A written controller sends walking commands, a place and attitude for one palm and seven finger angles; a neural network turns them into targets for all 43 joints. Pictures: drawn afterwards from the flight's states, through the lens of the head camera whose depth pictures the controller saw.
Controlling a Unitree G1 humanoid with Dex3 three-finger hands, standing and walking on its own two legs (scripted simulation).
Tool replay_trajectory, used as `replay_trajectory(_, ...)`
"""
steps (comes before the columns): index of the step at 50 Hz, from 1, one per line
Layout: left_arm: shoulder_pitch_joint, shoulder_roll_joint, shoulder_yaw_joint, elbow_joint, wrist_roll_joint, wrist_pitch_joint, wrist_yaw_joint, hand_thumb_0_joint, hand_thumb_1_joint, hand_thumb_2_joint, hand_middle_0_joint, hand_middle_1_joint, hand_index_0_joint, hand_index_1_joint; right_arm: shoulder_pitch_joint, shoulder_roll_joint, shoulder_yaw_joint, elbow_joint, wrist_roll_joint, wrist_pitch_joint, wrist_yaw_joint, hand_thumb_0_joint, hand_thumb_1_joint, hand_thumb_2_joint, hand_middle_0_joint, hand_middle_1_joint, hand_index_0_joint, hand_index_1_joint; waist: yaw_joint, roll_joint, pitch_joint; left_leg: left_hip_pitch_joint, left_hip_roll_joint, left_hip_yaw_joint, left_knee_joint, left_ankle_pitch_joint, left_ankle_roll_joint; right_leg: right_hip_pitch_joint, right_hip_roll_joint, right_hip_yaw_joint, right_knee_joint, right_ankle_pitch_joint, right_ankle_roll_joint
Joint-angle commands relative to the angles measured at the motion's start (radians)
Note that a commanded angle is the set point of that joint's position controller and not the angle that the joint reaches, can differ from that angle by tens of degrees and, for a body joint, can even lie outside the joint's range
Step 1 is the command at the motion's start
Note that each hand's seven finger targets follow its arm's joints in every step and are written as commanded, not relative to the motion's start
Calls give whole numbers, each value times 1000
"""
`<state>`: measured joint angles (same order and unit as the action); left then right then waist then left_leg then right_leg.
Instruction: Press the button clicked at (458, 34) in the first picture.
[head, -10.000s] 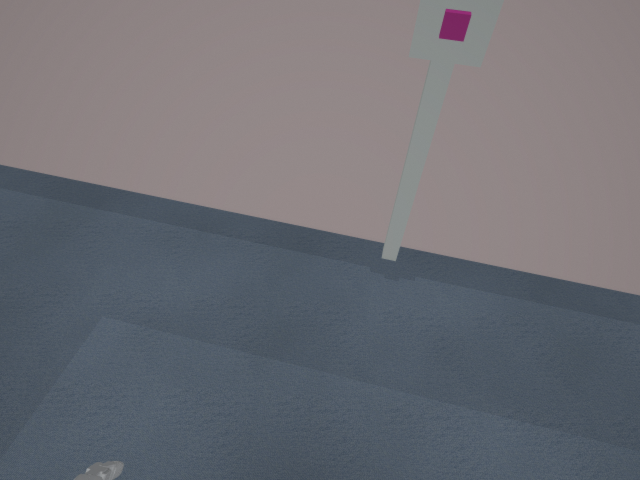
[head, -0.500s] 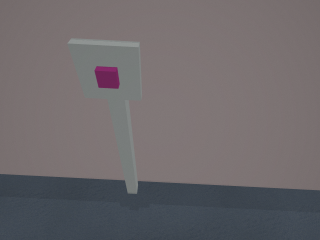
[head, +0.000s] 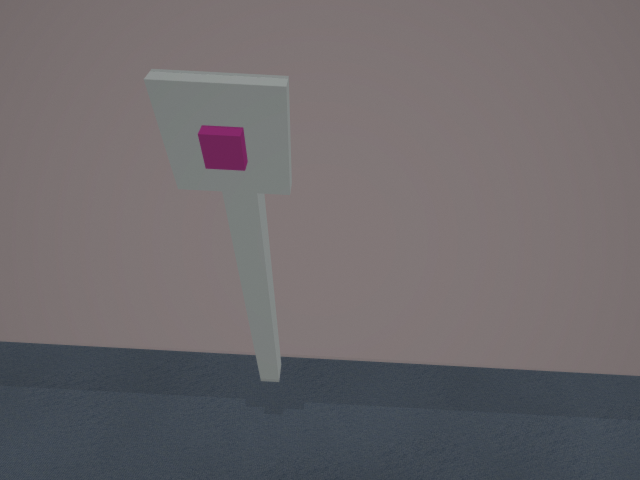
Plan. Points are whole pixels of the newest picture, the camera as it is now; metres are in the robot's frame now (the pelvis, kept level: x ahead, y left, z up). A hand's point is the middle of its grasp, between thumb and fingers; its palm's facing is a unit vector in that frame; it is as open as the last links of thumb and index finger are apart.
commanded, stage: look again from close up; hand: left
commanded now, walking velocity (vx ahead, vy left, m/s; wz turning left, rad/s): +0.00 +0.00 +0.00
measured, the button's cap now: (224, 147) +0.51 +0.16 +0.16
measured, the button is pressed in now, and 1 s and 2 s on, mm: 0 0 0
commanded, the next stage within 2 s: raise the hand and make a fist in 0.44 s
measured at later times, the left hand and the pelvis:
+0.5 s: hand out of the picture +0.11 +0.25 -0.14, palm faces +0.01 -0.94 -0.33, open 7.4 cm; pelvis +0.02 +0.01 +0.01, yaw +0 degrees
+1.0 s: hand (142, 435) +0.18 +0.22 -0.02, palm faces +0.07 -1.00 -0.05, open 5.1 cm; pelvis +0.02 -0.03 -0.07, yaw +1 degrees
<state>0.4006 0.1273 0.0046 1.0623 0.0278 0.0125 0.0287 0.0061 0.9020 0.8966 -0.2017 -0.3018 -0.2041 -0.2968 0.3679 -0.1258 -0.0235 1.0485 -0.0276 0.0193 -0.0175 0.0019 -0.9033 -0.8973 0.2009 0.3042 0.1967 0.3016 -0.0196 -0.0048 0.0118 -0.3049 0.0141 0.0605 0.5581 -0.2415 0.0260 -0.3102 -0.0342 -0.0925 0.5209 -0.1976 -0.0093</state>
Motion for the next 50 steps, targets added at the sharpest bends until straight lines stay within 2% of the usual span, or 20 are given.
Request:
replay_trajectory(1,-45,159,42,-116,2,-15,17,0,900,900,-200,-300,-200,-300,48,-113,-36,-89,-5,-15,-8,0,-900,-900,200,300,200,300,-25,-37,18,-37,27,-83,-18,-192,11,-130,-125,195,-193,-425,-50)
replay_trajectory(3,-54,159,43,-125,-1,-17,16,0,900,900,-200,-300,-200,-300,39,-129,-35,-95,-1,-22,-7,0,-900,-900,200,300,200,300,-14,27,77,-78,57,-128,-100,-205,20,-128,-90,157,-141,-364,-43)
replay_trajectory(6,-43,165,43,-122,0,-23,9,0,900,900,-200,-300,-200,-300,-32,-203,-44,-118,2,-41,-9,0,-900,-900,200,300,200,300,26,136,101,-184,132,-234,-273,-311,40,17,-26,65,-34,-145,-19)
replay_trajectory(8,-47,185,43,-112,-2,-34,5,0,900,900,-200,-300,-200,-300,-74,-232,-45,-126,6,-53,-9,0,-900,-900,200,300,200,300,42,83,77,-154,127,-224,-272,-221,42,85,-38,73,-44,-31,-22)
replay_trajectory(15,-145,270,47,-123,-8,-47,1,0,900,900,-200,-300,-200,-300,-132,-293,-41,-109,9,-66,-1,0,-900,-900,200,300,200,300,28,25,-8,26,111,-152,-218,96,28,140,-75,100,-101,96,-23)
replay_trajectory(26,-246,347,33,-104,-10,-43,-9,0,900,900,-200,-300,-200,-300,-249,-366,-27,-78,10,-56,13,0,-900,-900,200,300,200,300,22,19,-12,89,114,-138,-266,76,13,151,-92,118,-161,67,-14)
replay_trajectory(27,-147,231,10,-77,-10,-35,27,0,900,900,-200,-300,-200,-300,-196,-272,-8,-113,28,-55,11,0,-900,-900,200,300,200,300,20,-52,28,56,138,-54,-126,86,-15,113,-119,116,-116,107,5)
replay_trajectory(28,-873,630,458,-1382,-161,-247,0,0,900,900,-228,-330,-228,-330,-214,-311,-46,-429,66,-164,-19,0,-900,-900,200,300,200,300,-30,23,-336,202,-17,-119,-193,230,-44,161,18,7,-34,175,-37)
replay_trajectory(29,-257,478,350,-1013,-126,-226,-28,0,900,900,-255,-360,-255,-360,-300,-294,-39,-443,56,-236,-57,0,-900,-900,200,300,200,300,87,167,-216,212,13,-99,-159,251,-28,60,19,4,7,8,-42)
replay_trajectory(30,-58,269,243,-965,-211,-182,-44,0,900,900,-282,-390,-282,-390,-287,-271,-38,-459,63,-268,-46,0,-900,-900,200,300,200,300,33,231,-123,109,-4,-95,-169,117,-67,6,22,-29,-9,-56,-39)
replay_trajectory(31,-87,233,238,-975,-213,-218,-71,0,900,900,-310,-420,-310,-420,-216,-256,-38,-441,78,-285,-33,0,-900,-900,200,300,200,300,11,165,-47,65,-7,-97,-147,11,-53,-40,29,-22,-5,-63,-27)
replay_trajectory(32,-80,242,267,-1022,-252,-288,-98,0,900,900,-337,-450,-337,-450,-249,-270,-53,-486,63,-307,-35,0,-900,-900,200,300,200,300,16,138,2,-11,-20,-101,-97,-77,-47,-82,32,-25,12,-110,-24)
replay_trajectory(34,88,194,298,-868,-287,-415,-183,0,900,900,-393,-510,-393,-510,-240,-264,-59,-500,52,-328,-30,0,-900,-900,200,300,200,300,30,-69,19,-189,-37,-86,13,-173,-40,-212,42,-35,90,-239,-16)
replay_trajectory(36,140,179,314,-833,-332,-563,-306,0,900,900,-447,-570,-447,-570,-247,-263,-70,-531,52,-352,-12,0,-900,-900,200,300,200,300,52,-136,-48,-310,-47,-61,160,-182,-39,-307,34,0,189,-322,-17)
replay_trajectory(39,88,290,395,-878,-386,-726,-495,0,900,900,-530,-660,-530,-660,-252,-271,-74,-595,60,-404,1,0,-900,-900,200,300,200,300,60,-75,-191,-459,-44,-55,342,-201,-31,-370,12,112,292,-420,-21)
replay_trajectory(41,45,358,444,-963,-447,-705,-581,0,900,900,-585,-720,-585,-720,-237,-279,-68,-644,74,-417,-3,0,-900,-900,200,300,200,300,70,18,-266,-484,-39,-49,394,-207,-18,-349,0,184,293,-479,-22)
replay_trajectory(43,24,374,469,-1074,-496,-634,-601,0,900,900,-640,-780,-640,-780,-223,-266,-60,-680,88,-413,-24,0,-900,-900,200,300,200,300,66,15,-329,-471,-30,-45,415,-171,-2,-287,-2,218,262,-468,-8)
replay_trajectory(45,-33,397,483,-1205,-510,-581,-578,0,900,900,-695,-840,-695,-840,-206,-257,-53,-671,86,-406,-43,0,-900,-900,200,300,200,300,48,12,-346,-454,-18,-61,429,-121,5,-257,9,218,263,-392,4)
replay_trajectory(48,8,366,462,-1308,-468,-520,-522,0,900,900,-777,-930,-777,-930,-193,-236,-55,-640,81,-391,-55,0,-900,-900,200,300,200,300,41,86,-326,-394,-7,-77,408,-18,9,-249,21,174,282,-187,3)
replay_trajectory(50,21,353,445,-1320,-441,-475,-498,0,900,900,-832,-990,-832,-990,-187,-225,-52,-617,76,-380,-60,0,-900,-900,200,300,200,300,24,74,-317,-363,-4,-89,396,52,9,-232,29,145,297,-30,11)
